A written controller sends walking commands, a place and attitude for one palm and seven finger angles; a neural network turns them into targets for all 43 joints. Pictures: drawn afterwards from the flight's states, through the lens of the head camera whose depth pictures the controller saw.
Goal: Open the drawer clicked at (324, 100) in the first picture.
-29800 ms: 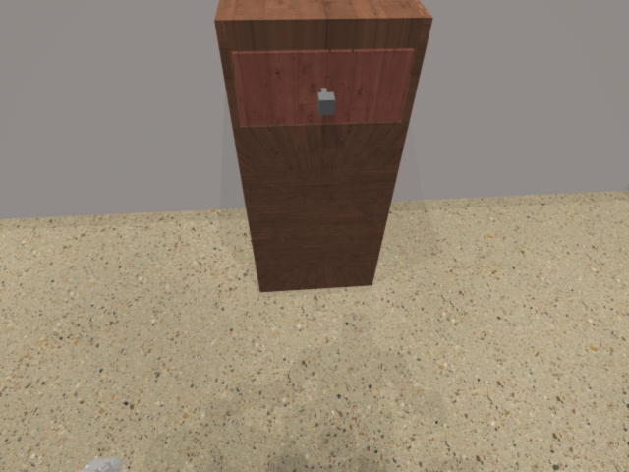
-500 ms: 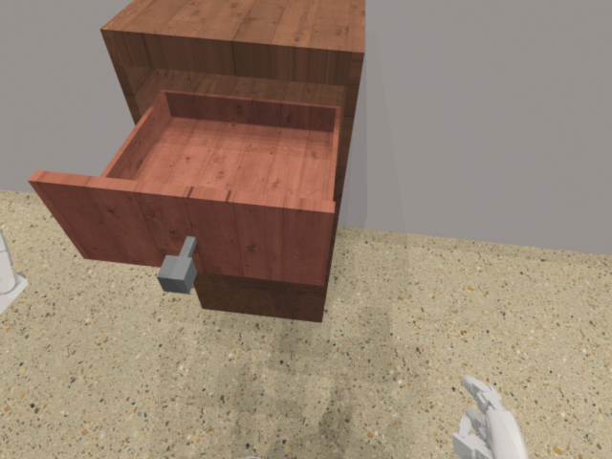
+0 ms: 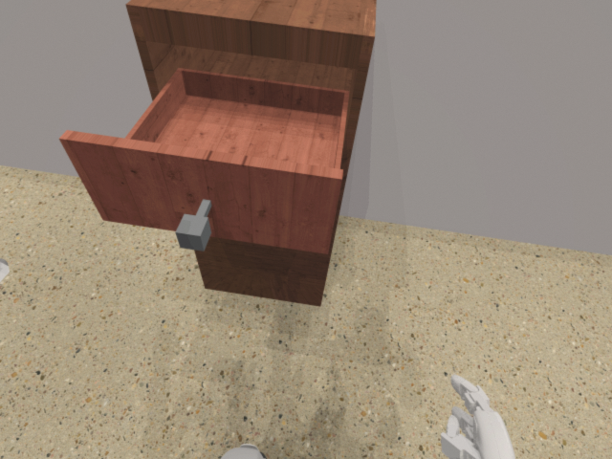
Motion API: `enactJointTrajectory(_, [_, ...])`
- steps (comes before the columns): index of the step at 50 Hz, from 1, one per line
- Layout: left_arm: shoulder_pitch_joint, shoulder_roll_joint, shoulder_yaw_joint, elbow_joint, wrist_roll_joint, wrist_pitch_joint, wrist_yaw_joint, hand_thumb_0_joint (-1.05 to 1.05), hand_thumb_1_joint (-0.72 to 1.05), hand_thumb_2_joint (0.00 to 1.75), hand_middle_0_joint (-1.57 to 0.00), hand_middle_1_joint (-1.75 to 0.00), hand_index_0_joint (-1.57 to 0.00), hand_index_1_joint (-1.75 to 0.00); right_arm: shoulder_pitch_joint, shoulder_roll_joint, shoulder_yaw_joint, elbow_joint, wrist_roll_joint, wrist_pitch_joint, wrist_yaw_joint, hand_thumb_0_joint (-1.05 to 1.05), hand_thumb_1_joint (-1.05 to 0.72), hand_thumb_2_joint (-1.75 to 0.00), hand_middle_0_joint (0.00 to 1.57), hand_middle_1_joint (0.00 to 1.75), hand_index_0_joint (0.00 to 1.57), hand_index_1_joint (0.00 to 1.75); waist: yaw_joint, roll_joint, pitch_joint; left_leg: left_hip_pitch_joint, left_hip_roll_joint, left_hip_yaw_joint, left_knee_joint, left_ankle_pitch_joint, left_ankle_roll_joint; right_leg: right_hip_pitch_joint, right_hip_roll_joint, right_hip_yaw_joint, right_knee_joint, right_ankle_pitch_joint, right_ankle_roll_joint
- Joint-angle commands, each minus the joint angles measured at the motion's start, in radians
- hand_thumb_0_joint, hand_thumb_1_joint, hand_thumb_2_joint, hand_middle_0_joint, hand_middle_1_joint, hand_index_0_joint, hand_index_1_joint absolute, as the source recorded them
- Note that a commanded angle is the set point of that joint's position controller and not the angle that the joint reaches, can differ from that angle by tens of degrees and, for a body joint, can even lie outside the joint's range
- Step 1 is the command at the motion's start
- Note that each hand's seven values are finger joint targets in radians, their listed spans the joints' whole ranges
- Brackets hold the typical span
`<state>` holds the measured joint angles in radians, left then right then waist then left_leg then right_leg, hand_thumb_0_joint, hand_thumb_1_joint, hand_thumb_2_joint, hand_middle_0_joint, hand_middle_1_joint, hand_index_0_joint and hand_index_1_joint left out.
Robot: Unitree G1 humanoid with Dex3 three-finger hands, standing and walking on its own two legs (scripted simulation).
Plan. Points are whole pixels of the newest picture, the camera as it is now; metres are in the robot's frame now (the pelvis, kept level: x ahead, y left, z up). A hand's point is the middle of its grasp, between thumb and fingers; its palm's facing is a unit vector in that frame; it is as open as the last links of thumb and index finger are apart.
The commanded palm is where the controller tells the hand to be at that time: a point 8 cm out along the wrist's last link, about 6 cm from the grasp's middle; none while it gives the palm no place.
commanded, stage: step back with the hand held close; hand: left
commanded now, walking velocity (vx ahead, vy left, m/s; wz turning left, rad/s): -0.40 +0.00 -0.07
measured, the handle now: (198, 222) +0.41 +0.19 +0.06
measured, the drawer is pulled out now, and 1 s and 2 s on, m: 0.30 0.30 0.30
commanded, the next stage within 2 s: stop stepping back and stand still in 0.06 s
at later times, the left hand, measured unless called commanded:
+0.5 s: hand out of the picture +0.10 +0.22 +0.24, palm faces +0.42 -0.76 -0.49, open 7.4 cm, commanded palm +0.04 +0.26 +0.25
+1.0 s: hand out of the picture +0.09 +0.23 +0.23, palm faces +0.45 -0.78 -0.44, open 7.4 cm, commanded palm +0.02 +0.28 +0.25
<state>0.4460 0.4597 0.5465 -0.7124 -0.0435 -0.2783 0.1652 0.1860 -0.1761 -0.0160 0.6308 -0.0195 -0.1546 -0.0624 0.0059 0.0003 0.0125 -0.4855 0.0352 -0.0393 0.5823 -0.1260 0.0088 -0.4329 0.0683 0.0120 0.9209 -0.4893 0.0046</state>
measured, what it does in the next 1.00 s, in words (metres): walks backwards: right foot, then left foot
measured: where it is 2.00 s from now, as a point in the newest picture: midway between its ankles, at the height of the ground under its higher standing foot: outside the picture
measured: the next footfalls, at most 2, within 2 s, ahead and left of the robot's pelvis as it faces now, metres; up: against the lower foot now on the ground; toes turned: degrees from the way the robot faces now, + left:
right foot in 0.10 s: -0.07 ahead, -0.11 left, +0.00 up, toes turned -2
left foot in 0.28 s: +0.02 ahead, +0.08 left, +0.00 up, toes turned +2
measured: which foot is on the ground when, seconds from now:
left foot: down 0.00-0.10, up 0.12-0.26, down 0.28-0.54, up 0.56-0.68, down 0.70-1.00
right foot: up 0.00-0.08, down 0.10-1.00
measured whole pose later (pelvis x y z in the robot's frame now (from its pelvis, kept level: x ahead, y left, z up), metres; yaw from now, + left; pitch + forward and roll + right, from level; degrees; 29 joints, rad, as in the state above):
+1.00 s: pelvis -0.11 +0.00 +0.01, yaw +1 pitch +1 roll +0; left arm 0.53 0.41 0.46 -0.65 -0.04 -0.25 0.15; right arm 0.24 -0.19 0.03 0.63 0.00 -0.15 -0.06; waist -0.02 -0.01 -0.02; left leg -0.29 0.03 0.08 0.51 -0.22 0.01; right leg -0.23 0.00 -0.07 0.49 -0.27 -0.02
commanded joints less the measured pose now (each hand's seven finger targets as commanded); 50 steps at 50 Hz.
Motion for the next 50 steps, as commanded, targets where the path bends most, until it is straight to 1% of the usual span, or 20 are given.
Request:
enactJointTrajectory(1, [-0.031,0.117,0.02,-0.209,-0.015,-0.031,-0.003,0.0,0.9,0.9,-0.2,-0.3,-0.2,-0.3,-0.105,-0.155,-0.038,-0.131,-0.009,-0.079,0.019,0.0,-0.9,-0.9,0.2,0.3,0.2,0.3,0.006,0.227,-0.162,0.142,0.221,-0.177,-0.245,0.095,0.114,0.151,-0.02,-0.017,-0.233,0.022,-0.015])
enactJointTrajectory(3, [-0.069,0.149,0.034,-0.227,-0.018,-0.026,-0.017,0.0,0.9,0.9,-0.2,-0.3,-0.2,-0.3,-0.133,-0.159,-0.031,-0.142,-0.001,-0.071,0.025,0.0,-0.9,-0.9,0.2,0.3,0.2,0.3,0.019,0.104,-0.139,0.11,0.158,-0.111,-0.161,-0.032,0.057,0.188,-0.085,0.046,-0.519,0.204,-0.049])
enactJointTrajectory(4, [-0.076,0.202,0.065,-0.217,-0.015,-0.029,-0.016,0.0,0.9,0.9,-0.2,-0.3,-0.2,-0.3,-0.133,-0.142,-0.024,-0.149,0.006,-0.058,0.025,0.0,-0.9,-0.9,0.2,0.3,0.2,0.3,0.008,-0.082,-0.133,0.069,0.044,-0.013,-0.013,-0.168,-0.007,0.15,-0.244,0.266,-0.656,0.265,-0.112])
enactJointTrajectory(5, [-0.073,0.267,0.115,-0.208,-0.008,-0.036,-0.003,0.0,0.9,0.9,-0.2,-0.3,-0.2,-0.3,-0.125,-0.139,-0.021,-0.128,0.003,-0.048,0.025,0.0,-0.9,-0.9,0.2,0.3,0.2,0.3,0.015,-0.144,-0.133,0.101,-0.038,0.073,0.229,-0.25,-0.059,0.028,-0.421,0.388,-0.725,0.396,-0.177])
enactJointTrajectory(6, [-0.091,0.242,0.083,-0.196,0.001,-0.04,0.007,0.0,0.9,0.9,-0.2,-0.3,-0.2,-0.3,-0.135,-0.126,-0.016,-0.13,0.01,-0.037,0.019,0.0,-0.9,-0.9,0.2,0.3,0.2,0.3,0.025,-0.121,-0.157,0.01,-0.053,0.037,0.369,-0.321,-0.059,0.128,-0.438,0.321,-0.644,0.76,-0.191])
enactJointTrajectory(7, [-0.067,0.225,0.075,-0.195,0.008,-0.018,0.003,0.0,0.9,0.9,-0.2,-0.3,-0.2,-0.3,-0.127,-0.119,-0.021,-0.148,0.025,-0.031,0.013,0.0,-0.9,-0.9,0.2,0.3,0.2,0.3,0.017,-0.192,-0.209,-0.046,-0.047,0.02,0.412,-0.336,-0.054,0.249,-0.402,0.241,-0.543,1.026,-0.176])
enactJointTrajectory(8, [-0.028,0.219,0.088,-0.188,0.014,-0.006,0.001,0.0,0.9,0.9,-0.2,-0.3,-0.2,-0.3,-0.126,-0.104,-0.007,-0.167,0.022,-0.021,0.004,0.0,-0.9,-0.9,0.2,0.3,0.2,0.3,0.01,-0.213,-0.215,-0.052,-0.032,0.051,0.365,-0.316,-0.056,0.313,-0.362,0.153,-0.49,1.166,-0.153])
enactJointTrajectory(9, [0.037,0.193,0.089,-0.164,0.015,0.004,-0.001,0.0,0.9,0.9,-0.2,-0.3,-0.2,-0.3,-0.123,-0.093,0.003,-0.178,0.02,-0.011,-0.004,0.0,-0.9,-0.9,0.2,0.3,0.2,0.3,0.004,-0.185,-0.208,0.001,-0.033,0.091,0.272,-0.279,-0.046,0.307,-0.331,0.107,-0.465,1.166,-0.14])
enactJointTrajectory(12, [0.121,0.162,0.076,-0.186,-0.002,0.012,0.0,0.0,0.9,0.9,-0.2,-0.3,-0.2,-0.3,-0.066,-0.129,0.001,-0.176,0.014,0.009,-0.013,0.0,-0.9,-0.9,0.2,0.3,0.2,0.3,-0.032,-0.001,-0.209,0.255,-0.036,0.109,-0.124,0.053,-0.021,0.242,-0.232,0.026,-0.436,0.81,-0.066])
enactJointTrajectory(14, [0.12,0.176,0.074,-0.232,-0.012,0.0,0.005,0.0,0.9,0.9,-0.2,-0.3,-0.2,-0.3,-0.066,-0.179,-0.026,-0.2,0.024,-0.013,-0.012,0.0,-0.9,-0.9,0.2,0.3,0.2,0.3,0.001,0.135,-0.219,0.338,0.159,-0.084,-0.217,0.337,0.034,0.178,-0.105,-0.017,-0.376,0.312,-0.001])
enactJointTrajectory(15, [0.117,0.184,0.067,-0.24,-0.014,-0.005,0.005,0.0,0.9,0.9,-0.2,-0.3,-0.2,-0.3,-0.062,-0.184,-0.036,-0.211,0.036,-0.024,-0.01,0.0,-0.9,-0.9,0.2,0.3,0.2,0.3,0.004,0.119,-0.215,0.361,0.198,-0.135,-0.237,0.258,0.05,0.15,-0.078,-0.02,-0.373,0.118,0.001])
enactJointTrajectory(18, [0.108,0.201,0.102,-0.277,-0.004,-0.018,0.013,0.0,0.9,0.9,-0.2,-0.3,-0.2,-0.3,-0.038,-0.159,-0.023,-0.192,-0.01,-0.044,-0.014,0.0,-0.9,-0.9,0.2,0.3,0.2,0.3,-0.012,0.246,-0.192,0.308,0.205,-0.198,-0.328,0.215,0.04,0.122,-0.05,-0.032,-0.209,0.019,-0.003])
enactJointTrajectory(20, [0.097,0.182,0.084,-0.288,-0.003,-0.017,0.015,0.0,0.9,0.9,-0.2,-0.3,-0.2,-0.3,-0.028,-0.157,-0.022,-0.188,0.0,-0.058,-0.008,0.0,-0.9,-0.9,0.2,0.3,0.2,0.3,-0.015,0.192,-0.192,0.272,0.192,-0.152,-0.325,0.002,0.067,0.165,-0.063,-0.028,-0.274,0.04,-0.002])
enactJointTrajectory(24, [0.095,0.158,0.067,-0.166,0.001,0.013,0.019,0.0,0.9,0.9,-0.2,-0.3,-0.2,-0.3,-0.07,-0.173,-0.019,-0.192,0.006,-0.028,-0.011,0.0,-0.9,-0.9,0.2,0.3,0.2,0.3,-0.032,0.121,-0.061,0.027,0.087,-0.051,-0.322,-0.439,0.003,0.297,-0.078,-0.047,-0.515,0.052,-0.044])
enactJointTrajectory(27, [0.041,0.173,0.065,-0.153,-0.003,0.019,0.019,0.0,0.9,0.9,-0.2,-0.3,-0.2,-0.3,-0.045,-0.162,-0.036,-0.163,0.01,0.003,-0.012,0.0,-0.9,-0.9,0.2,0.3,0.2,0.3,-0.023,-0.152,-0.062,0.156,-0.021,0.051,0.178,-0.244,-0.023,0.024,-0.352,0.324,-0.776,-0.265,-0.179])
enactJointTrajectory(29, [-0.005,0.153,0.04,-0.125,0.001,0.02,0.023,0.0,0.9,0.9,-0.2,-0.3,-0.2,-0.3,-0.037,-0.157,-0.026,-0.146,0.01,0.008,-0.008,0.0,-0.9,-0.9,0.2,0.3,0.2,0.3,-0.029,-0.129,-0.042,0.07,0.0,0.055,0.275,-0.252,-0.013,0.066,-0.385,0.289,-0.747,-0.13,-0.192])
enactJointTrajectory(33, [-0.025,0.117,-0.01,-0.06,0.014,0.021,0.022,0.0,0.9,0.9,-0.2,-0.3,-0.2,-0.3,-0.038,-0.153,-0.014,-0.136,0.011,-0.005,-0.021,0.0,-0.9,-0.9,0.2,0.3,0.2,0.3,-0.031,-0.039,0.001,0.202,0.004,0.094,-0.076,-0.224,0.02,0.068,-0.288,0.149,-0.647,-0.04,-0.12])
enactJointTrajectory(36, [-0.036,0.132,-0.005,-0.103,0.011,0.005,0.018,0.0,0.9,0.9,-0.2,-0.3,-0.2,-0.3,-0.048,-0.172,-0.018,-0.157,0.015,-0.02,-0.027,0.0,-0.9,-0.9,0.2,0.3,0.2,0.3,-0.019,0.047,0.006,0.194,0.074,-0.008,-0.183,-0.187,0.055,0.133,-0.177,0.075,-0.539,0.133,-0.051])
enactJointTrajectory(41, [-0.024,0.131,0.014,-0.142,0.018,-0.024,0.013,0.0,0.9,0.9,-0.2,-0.3,-0.2,-0.3,-0.048,-0.158,-0.009,-0.159,0.015,-0.043,-0.018,0.0,-0.9,-0.9,0.2,0.3,0.2,0.3,-0.019,0.103,-0.007,0.16,0.108,-0.068,-0.264,-0.234,0.052,0.165,-0.114,-0.008,-0.485,0.173,-0.023])
enactJointTrajectory(50, [0.066,0.129,0.033,-0.125,-0.003,-0.024,0.008,0.0,0.9,0.9,-0.2,-0.3,-0.2,-0.3,-0.043,-0.155,-0.017,-0.16,0.019,-0.052,0.0,0.0,-0.9,-0.9,0.2,0.3,0.2,0.3,-0.017,0.055,-0.125,0.254,0.066,0.021,-0.162,0.025,0.016,0.24,-0.141,0.025,-0.527,0.407,-0.027])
